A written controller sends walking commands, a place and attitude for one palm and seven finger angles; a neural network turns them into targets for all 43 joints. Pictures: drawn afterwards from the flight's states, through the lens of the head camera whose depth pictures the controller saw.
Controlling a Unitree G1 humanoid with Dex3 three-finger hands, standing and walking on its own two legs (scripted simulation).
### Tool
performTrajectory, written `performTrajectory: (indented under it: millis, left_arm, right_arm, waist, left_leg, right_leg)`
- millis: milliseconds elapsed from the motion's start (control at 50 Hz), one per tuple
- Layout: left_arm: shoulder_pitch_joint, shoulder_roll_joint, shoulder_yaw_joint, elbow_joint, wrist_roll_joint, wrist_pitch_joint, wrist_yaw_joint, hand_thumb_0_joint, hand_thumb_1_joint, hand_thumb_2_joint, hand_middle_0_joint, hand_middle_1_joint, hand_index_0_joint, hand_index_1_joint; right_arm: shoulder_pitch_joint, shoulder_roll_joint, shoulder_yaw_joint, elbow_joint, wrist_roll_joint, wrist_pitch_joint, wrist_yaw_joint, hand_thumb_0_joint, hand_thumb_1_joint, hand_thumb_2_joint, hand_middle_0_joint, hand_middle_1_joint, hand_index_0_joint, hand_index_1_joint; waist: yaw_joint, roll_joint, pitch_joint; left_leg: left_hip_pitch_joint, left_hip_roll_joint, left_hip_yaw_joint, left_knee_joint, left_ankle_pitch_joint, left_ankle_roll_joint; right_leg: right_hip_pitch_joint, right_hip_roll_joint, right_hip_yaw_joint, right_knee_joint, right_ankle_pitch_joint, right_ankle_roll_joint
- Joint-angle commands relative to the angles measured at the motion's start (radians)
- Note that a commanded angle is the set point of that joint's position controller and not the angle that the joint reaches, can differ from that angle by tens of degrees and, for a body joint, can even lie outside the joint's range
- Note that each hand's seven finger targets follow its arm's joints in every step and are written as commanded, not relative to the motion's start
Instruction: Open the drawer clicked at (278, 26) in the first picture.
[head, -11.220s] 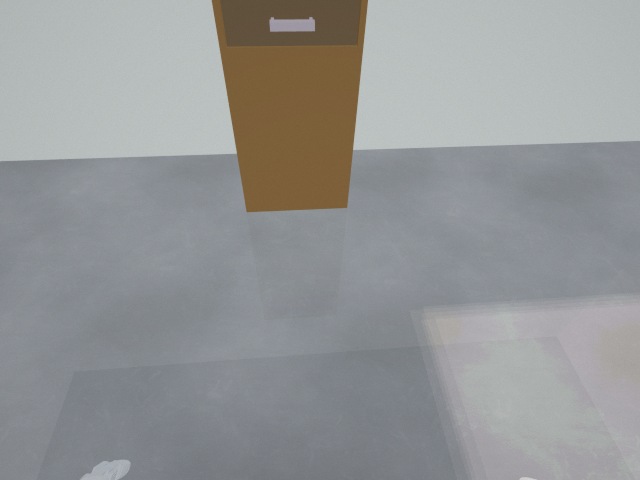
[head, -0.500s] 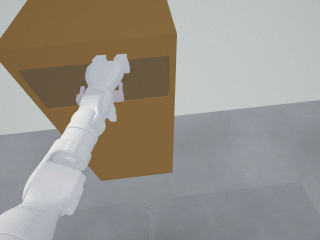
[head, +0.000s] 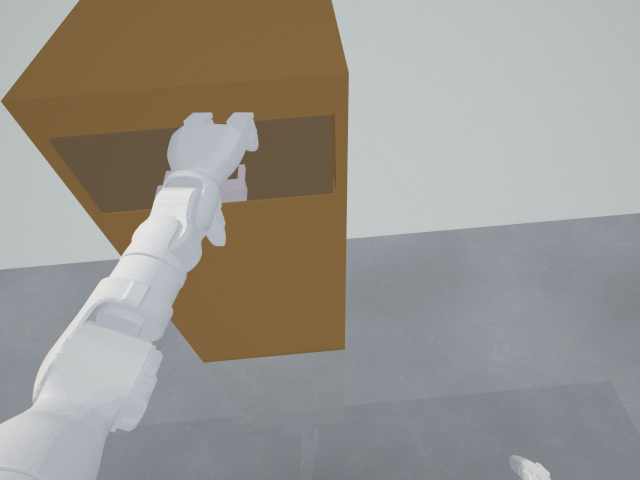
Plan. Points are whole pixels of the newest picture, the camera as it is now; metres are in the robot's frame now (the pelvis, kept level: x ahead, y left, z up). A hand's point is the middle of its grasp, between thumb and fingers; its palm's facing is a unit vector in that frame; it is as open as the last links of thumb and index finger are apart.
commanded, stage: move the hooked fingers above the handle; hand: left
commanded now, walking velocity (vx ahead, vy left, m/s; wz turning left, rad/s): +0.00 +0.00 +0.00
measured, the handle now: (204, 183) +0.54 +0.20 +0.05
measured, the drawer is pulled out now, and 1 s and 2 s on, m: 0.00 0.00 0.00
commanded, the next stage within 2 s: none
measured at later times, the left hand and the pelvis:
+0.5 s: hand (229, 166) +0.50 +0.13 +0.12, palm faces +0.15 -0.07 -0.99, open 13.8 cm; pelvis +0.01 +0.01 +0.00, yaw -2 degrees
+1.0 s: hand (202, 202) +0.46 +0.17 +0.09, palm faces -0.01 +0.00 -1.00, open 13.8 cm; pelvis +0.00 +0.01 +0.00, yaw +1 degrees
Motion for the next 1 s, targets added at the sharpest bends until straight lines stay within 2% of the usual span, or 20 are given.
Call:
performTrajectory:
  millis: [0,60,120,180,220,280,340,400,460,520,560,620,680,740,760,800,840,860,900,980]
  left_arm:
    - [-0.519,0.277,0.144,-0.01,0.031,0.124,0.123,0.0,-0.5,0.3,-0.3,-1.2,-0.3,-1.2]
    - [-0.491,0.342,0.178,0.079,0.042,0.208,0.105,0.0,-0.5,0.3,-0.3,-1.2,-0.3,-1.2]
    - [-0.488,0.287,0.113,0.09,0.022,0.232,0.018,0.0,-0.5,0.3,-0.3,-1.2,-0.3,-1.2]
    - [-0.522,0.159,0.014,-0.052,-0.007,0.149,-0.076,0.0,-0.5,0.3,-0.3,-1.2,-0.3,-1.2]
    - [-0.545,0.126,-0.007,-0.168,-0.015,0.062,-0.103,0.0,-0.5,0.3,-0.3,-1.2,-0.3,-1.2]
    - [-0.602,0.156,0.023,-0.319,-0.016,-0.057,-0.067,0.0,-0.5,0.3,-0.3,-1.2,-0.3,-1.2]
    - [-0.61,0.257,0.139,-0.297,0.007,-0.079,0.049,0.0,-0.5,0.3,-0.3,-1.2,-0.3,-1.2]
    - [-0.577,0.364,0.266,-0.17,0.024,0.006,0.183,0.0,-0.5,0.3,-0.3,-1.2,-0.3,-1.2]
    - [-0.565,0.37,0.242,-0.06,0.056,0.147,0.227,0.0,-0.5,0.3,-0.3,-1.2,-0.3,-1.2]
    - [-0.505,0.325,0.186,0.066,0.067,0.289,0.184,0.0,-0.5,0.3,-0.3,-1.2,-0.3,-1.2]
    - [-0.493,0.383,0.224,0.099,0.05,0.333,0.143,0.0,-0.5,0.3,-0.3,-1.2,-0.3,-1.2]
    - [-0.455,0.365,0.192,0.127,0.021,0.355,0.063,0.0,-0.5,0.3,-0.3,-1.2,-0.3,-1.2]
    - [-0.384,0.388,0.194,0.116,0.031,0.319,-0.007,0.0,-0.5,0.3,-0.3,-1.2,-0.3,-1.2]
    - [-0.384,0.263,0.093,0.031,0.046,0.217,-0.07,0.0,-0.5,0.3,-0.3,-1.2,-0.3,-1.2]
    - [-0.409,0.224,0.066,-0.035,0.047,0.167,-0.085,0.0,-0.5,0.3,-0.3,-1.2,-0.3,-1.2]
    - [-0.481,0.176,0.027,-0.169,0.032,0.068,-0.093,0.0,-0.5,0.3,-0.3,-1.2,-0.3,-1.2]
    - [-0.598,0.149,0.001,-0.327,0.014,-0.023,-0.074,0.0,-0.5,0.3,-0.3,-1.2,-0.3,-1.2]
    - [-0.644,0.12,-0.027,-0.383,0.001,-0.055,-0.058,0.0,-0.5,0.3,-0.3,-1.2,-0.3,-1.2]
    - [-0.684,0.142,0.001,-0.414,-0.004,-0.092,-0.003,0.0,-0.5,0.3,-0.3,-1.2,-0.3,-1.2]
    - [-0.7,0.193,0.079,-0.253,-0.012,-0.042,0.131,0.0,-0.5,0.3,-0.3,-1.2,-0.3,-1.2]
  right_arm:
    - [0.024,-0.094,-0.009,-0.074,0.006,-0.015,0.012,0.0,-0.9,-0.9,0.2,0.3,0.2,0.3]
    - [0.015,-0.11,-0.009,-0.087,0.007,0.001,0.009,0.0,-0.9,-0.9,0.2,0.3,0.2,0.3]
    - [0.024,-0.117,-0.013,-0.111,0.016,0.018,-0.003,0.0,-0.9,-0.9,0.2,0.3,0.2,0.3]
    - [0.044,-0.12,-0.029,-0.135,0.017,0.013,-0.005,0.0,-0.9,-0.9,0.2,0.3,0.2,0.3]
    - [0.064,-0.114,-0.04,-0.133,0.008,0.002,-0.007,0.0,-0.9,-0.9,0.2,0.3,0.2,0.3]
    - [0.1,-0.094,-0.051,-0.115,0.0,-0.017,-0.005,0.0,-0.9,-0.9,0.2,0.3,0.2,0.3]
    - [0.126,-0.087,-0.048,-0.078,-0.007,-0.027,0.007,0.0,-0.9,-0.9,0.2,0.3,0.2,0.3]
    - [0.103,-0.085,-0.032,-0.049,-0.009,-0.026,0.019,0.0,-0.9,-0.9,0.2,0.3,0.2,0.3]
    - [0.054,-0.094,-0.019,-0.055,-0.007,-0.013,0.028,0.0,-0.9,-0.9,0.2,0.3,0.2,0.3]
    - [0.037,-0.101,-0.015,-0.056,0.0,0.015,0.033,0.0,-0.9,-0.9,0.2,0.3,0.2,0.3]
    - [0.007,-0.113,-0.008,-0.065,0.006,0.039,0.023,0.0,-0.9,-0.9,0.2,0.3,0.2,0.3]
    - [-0.014,-0.115,0.001,-0.095,0.017,0.06,-0.004,0.0,-0.9,-0.9,0.2,0.3,0.2,0.3]
    - [-0.022,-0.119,0.009,-0.128,0.024,0.067,-0.026,0.0,-0.9,-0.9,0.2,0.3,0.2,0.3]
    - [-0.003,-0.118,-0.004,-0.16,0.023,0.052,-0.035,0.0,-0.9,-0.9,0.2,0.3,0.2,0.3]
    - [0.007,-0.115,-0.013,-0.171,0.023,0.04,-0.034,0.0,-0.9,-0.9,0.2,0.3,0.2,0.3]
    - [0.035,-0.106,-0.028,-0.17,0.017,0.015,-0.033,0.0,-0.9,-0.9,0.2,0.3,0.2,0.3]
    - [0.066,-0.092,-0.042,-0.156,0.009,-0.009,-0.027,0.0,-0.9,-0.9,0.2,0.3,0.2,0.3]
    - [0.079,-0.084,-0.049,-0.148,0.007,-0.022,-0.022,0.0,-0.9,-0.9,0.2,0.3,0.2,0.3]
    - [0.104,-0.084,-0.058,-0.115,0.003,-0.038,-0.013,0.0,-0.9,-0.9,0.2,0.3,0.2,0.3]
    - [0.117,-0.094,-0.048,-0.045,0.002,-0.049,0.007,0.0,-0.9,-0.9,0.2,0.3,0.2,0.3]
  waist:
    - [-0.012,-0.079,-0.281]
    - [-0.001,-0.149,-0.351]
    - [-0.023,-0.176,-0.393]
    - [-0.055,-0.152,-0.425]
    - [-0.067,-0.103,-0.434]
    - [-0.059,-0.014,-0.466]
    - [-0.028,0.018,-0.444]
    - [0.008,-0.036,-0.399]
    - [0.016,-0.06,-0.387]
    - [0.027,-0.081,-0.43]
    - [0.037,-0.148,-0.448]
    - [0.027,-0.221,-0.383]
    - [0.034,-0.236,-0.336]
    - [-0.009,-0.187,-0.288]
    - [-0.023,-0.186,-0.313]
    - [-0.046,-0.097,-0.344]
    - [-0.062,0.026,-0.417]
    - [-0.077,0.054,-0.43]
    - [-0.075,0.103,-0.454]
    - [-0.073,0.029,-0.378]
  left_leg:
    - [-0.063,-0.003,0.062,-0.048,0.236,0.008]
    - [-0.078,-0.004,0.08,-0.049,0.236,0.015]
    - [-0.067,-0.002,0.094,-0.044,0.246,0.025]
    - [0.01,0.001,0.082,-0.026,0.295,0.04]
    - [0.066,0.001,0.067,-0.01,0.32,0.045]
    - [0.143,0.003,0.037,0.01,0.391,0.038]
    - [0.133,0.007,0.024,0.019,0.462,0.013]
    - [0.006,0.001,0.033,-0.003,0.416,0.001]
    - [-0.048,0.001,0.066,-0.024,0.357,0.002]
    - [-0.041,0.008,0.086,-0.036,0.4,-0.001]
    - [-0.049,0.008,0.093,-0.047,0.394,0.005]
    - [-0.074,0.007,0.103,-0.07,0.317,0.016]
    - [-0.082,0.012,0.103,-0.083,0.272,0.024]
    - [-0.041,0.016,0.098,-0.071,0.247,0.033]
    - [-0.005,0.016,0.094,-0.06,0.259,0.039]
    - [0.072,0.017,0.076,-0.036,0.262,0.042]
    - [0.175,0.015,0.054,-0.005,0.329,0.037]
    - [0.214,0.012,0.043,0.013,0.367,0.036]
    - [0.256,0.014,0.016,0.033,0.41,0.017]
    - [0.148,0.006,0.003,0.019,0.367,-0.007]
  right_leg:
    - [0.249,-0.036,0.03,-0.031,0.245,0.023]
    - [0.33,-0.041,0.045,-0.036,0.279,0.034]
    - [0.373,-0.053,0.051,-0.033,0.366,0.048]
    - [0.355,-0.049,0.046,-0.031,0.423,0.046]
    - [0.312,-0.044,0.049,-0.031,0.424,0.042]
    - [0.25,-0.031,0.042,-0.019,0.391,0.026]
    - [0.203,-0.016,0.021,0.005,0.371,0.01]
    - [0.243,-0.012,0.01,0.017,0.353,0.005]
    - [0.281,-0.019,0.019,0.004,0.329,0.012]
    - [0.335,-0.024,0.014,0.014,0.404,0.018]
    - [0.391,-0.029,0.024,0.006,0.425,0.026]
    - [0.409,-0.042,0.03,-0.023,0.406,0.043]
    - [0.409,-0.048,0.04,-0.042,0.367,0.043]
    - [0.328,-0.046,0.037,-0.055,0.333,0.039]
    - [0.32,-0.046,0.039,-0.057,0.332,0.039]
    - [0.255,-0.039,0.042,-0.054,0.293,0.031]
    - [0.199,-0.034,0.043,-0.039,0.288,0.022]
    - [0.17,-0.03,0.04,-0.039,0.288,0.019]
    - [0.114,-0.018,0.028,-0.024,0.267,0.012]
    - [0.084,-0.005,0.0,-0.015,0.222,0.005]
